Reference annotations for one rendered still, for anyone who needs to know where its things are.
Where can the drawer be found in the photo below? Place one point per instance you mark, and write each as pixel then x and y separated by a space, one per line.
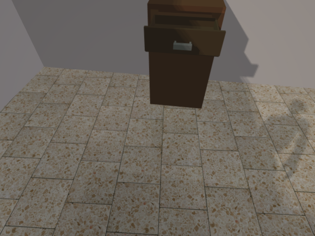
pixel 203 32

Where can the cabinet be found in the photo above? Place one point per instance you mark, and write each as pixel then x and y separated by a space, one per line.
pixel 178 79

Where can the handle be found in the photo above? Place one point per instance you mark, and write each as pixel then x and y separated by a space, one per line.
pixel 182 46

